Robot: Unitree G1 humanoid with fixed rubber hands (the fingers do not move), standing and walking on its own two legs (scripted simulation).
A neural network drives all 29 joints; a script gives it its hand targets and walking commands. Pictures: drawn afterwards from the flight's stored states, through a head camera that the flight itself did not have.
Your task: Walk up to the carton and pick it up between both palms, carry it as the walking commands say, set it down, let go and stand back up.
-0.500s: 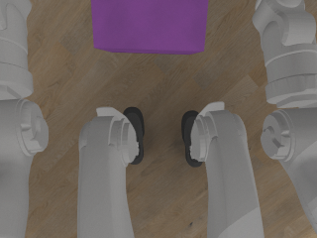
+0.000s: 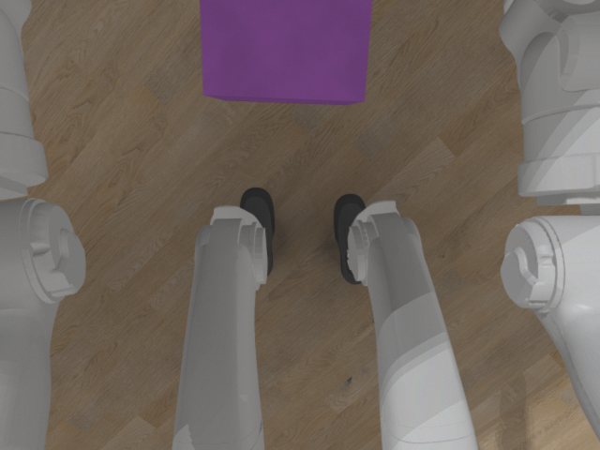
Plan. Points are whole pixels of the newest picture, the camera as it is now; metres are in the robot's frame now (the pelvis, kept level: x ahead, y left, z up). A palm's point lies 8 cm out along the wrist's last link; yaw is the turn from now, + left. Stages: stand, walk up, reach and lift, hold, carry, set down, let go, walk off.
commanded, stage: set down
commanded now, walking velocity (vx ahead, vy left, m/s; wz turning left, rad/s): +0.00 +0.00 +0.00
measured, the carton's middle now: (287, 28) +0.57 +0.02 -0.47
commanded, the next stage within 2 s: let go in 0.44 s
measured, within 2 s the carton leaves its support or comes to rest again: neither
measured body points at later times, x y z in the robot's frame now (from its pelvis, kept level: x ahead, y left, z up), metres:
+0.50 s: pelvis +0.04 +0.01 +0.10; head +0.36 +0.01 +0.41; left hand +0.59 +0.25 -0.01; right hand +0.56 -0.19 -0.02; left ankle +0.14 +0.11 -0.53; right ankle +0.11 -0.11 -0.53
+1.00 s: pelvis +0.12 +0.00 +0.17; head +0.34 -0.01 +0.57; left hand +0.47 +0.24 +0.06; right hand +0.46 -0.22 +0.05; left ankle +0.14 +0.11 -0.53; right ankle +0.11 -0.11 -0.53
